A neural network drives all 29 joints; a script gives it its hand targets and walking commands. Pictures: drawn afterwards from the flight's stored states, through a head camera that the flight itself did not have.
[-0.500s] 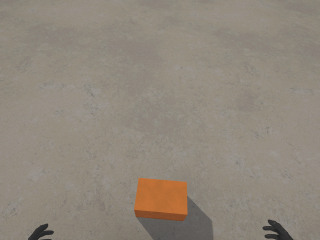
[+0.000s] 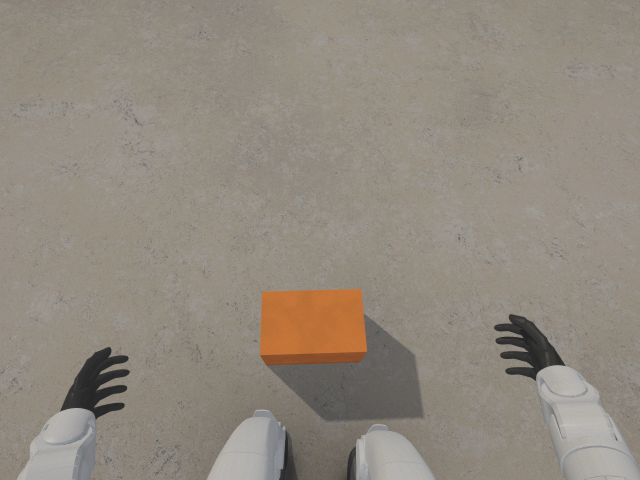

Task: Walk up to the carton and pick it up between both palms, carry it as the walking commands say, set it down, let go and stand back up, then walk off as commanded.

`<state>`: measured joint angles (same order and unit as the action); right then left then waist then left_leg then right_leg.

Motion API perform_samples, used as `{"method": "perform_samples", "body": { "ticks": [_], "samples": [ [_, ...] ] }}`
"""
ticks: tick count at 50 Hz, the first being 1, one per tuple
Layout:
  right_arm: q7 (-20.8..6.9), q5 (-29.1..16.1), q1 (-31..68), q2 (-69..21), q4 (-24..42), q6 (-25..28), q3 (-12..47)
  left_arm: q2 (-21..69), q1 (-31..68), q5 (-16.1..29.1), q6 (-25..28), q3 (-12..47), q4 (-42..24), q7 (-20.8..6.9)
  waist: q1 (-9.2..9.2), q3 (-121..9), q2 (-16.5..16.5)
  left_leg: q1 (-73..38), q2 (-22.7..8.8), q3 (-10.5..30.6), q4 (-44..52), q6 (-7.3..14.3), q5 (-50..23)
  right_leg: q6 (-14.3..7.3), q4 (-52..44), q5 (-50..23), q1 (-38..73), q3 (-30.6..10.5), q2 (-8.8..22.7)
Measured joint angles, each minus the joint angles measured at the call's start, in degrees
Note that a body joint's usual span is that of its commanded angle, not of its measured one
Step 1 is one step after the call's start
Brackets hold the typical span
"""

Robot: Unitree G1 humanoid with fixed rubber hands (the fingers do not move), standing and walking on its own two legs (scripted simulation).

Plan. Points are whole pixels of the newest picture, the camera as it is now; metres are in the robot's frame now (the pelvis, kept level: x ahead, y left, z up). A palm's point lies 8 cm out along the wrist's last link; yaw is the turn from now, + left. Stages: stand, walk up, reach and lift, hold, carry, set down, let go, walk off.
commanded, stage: reach and lift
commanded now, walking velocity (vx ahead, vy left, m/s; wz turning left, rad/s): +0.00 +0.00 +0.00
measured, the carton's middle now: (312, 328) +0.44 +0.03 -0.66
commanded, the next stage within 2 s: none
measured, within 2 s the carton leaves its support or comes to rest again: neither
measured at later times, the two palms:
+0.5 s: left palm (140, 323) +0.31 +0.29 -0.13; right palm (488, 298) +0.36 -0.25 -0.12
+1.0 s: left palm (180, 260) +0.43 +0.27 -0.18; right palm (445, 248) +0.47 -0.21 -0.18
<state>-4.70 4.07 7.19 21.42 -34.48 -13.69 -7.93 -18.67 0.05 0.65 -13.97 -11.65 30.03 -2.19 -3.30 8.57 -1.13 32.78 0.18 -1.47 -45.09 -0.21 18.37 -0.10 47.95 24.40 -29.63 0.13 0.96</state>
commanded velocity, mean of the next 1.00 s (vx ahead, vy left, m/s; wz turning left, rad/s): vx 0.00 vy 0.00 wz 0.00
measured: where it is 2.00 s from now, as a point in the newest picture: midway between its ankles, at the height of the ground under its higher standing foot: outside the picture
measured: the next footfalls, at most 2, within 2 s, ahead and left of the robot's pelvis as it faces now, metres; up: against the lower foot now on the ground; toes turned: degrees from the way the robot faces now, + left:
none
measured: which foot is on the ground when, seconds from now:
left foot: down 0.00-1.00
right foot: down 0.00-1.00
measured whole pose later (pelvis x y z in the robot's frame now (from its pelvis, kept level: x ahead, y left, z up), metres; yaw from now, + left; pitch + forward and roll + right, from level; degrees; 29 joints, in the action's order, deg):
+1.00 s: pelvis -0.05 +0.01 -0.10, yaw -1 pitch +42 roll -1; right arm -5.3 -1.6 65.6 23.2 -53.5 -10.7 -16.2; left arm -18.7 60.2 2.7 -10.9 -22.0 48.1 -2.5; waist -4.0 -1.4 -0.6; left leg 90.6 -1.5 -1.1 -64.2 0.6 15.9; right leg 0.3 67.3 22.1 -87.5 0.2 -0.5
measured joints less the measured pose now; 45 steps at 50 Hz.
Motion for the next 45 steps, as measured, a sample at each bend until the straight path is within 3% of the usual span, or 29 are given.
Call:
{"method": "perform_samples", "body": {
  "ticks": [19, 37, 45],
  "samples": [
    [-1.3, -4.1, 23.9, 1.7, -8.3, -0.4, -0.6, 0.8, 23.5, 4.0, -1.1, -0.5, 5.9, 2.4, 0.02, -2.8, 0.8, 23.6, -0.6, -0.2, -10.8, 0.6, -0.4, 0.5, 10.9, -0.4, -23.6, -0.3, -0.5],
    [-1.4, -6.9, 49.2, 4.3, -18.7, 1.9, -4.2, 0.0, 48.0, 4.2, 1.3, -6.6, 14.6, 1.5, -1.12, -6.3, 0.7, 45.8, -1.4, -0.5, -16.7, 0.9, -2.0, 0.6, 17.4, -1.9, -46.3, -0.7, -1.2],
    [-1.0, -6.8, 57.6, 3.2, -19.9, 2.2, -6.7, -0.9, 58.4, 3.8, 2.2, -8.6, 17.7, 0.3, -1.11, -8.1, 0.6, 54.5, -1.6, 0.3, -19.1, 0.8, -2.2, 0.3, 19.6, -1.9, -54.7, 0.1, -1.4]
  ]
}}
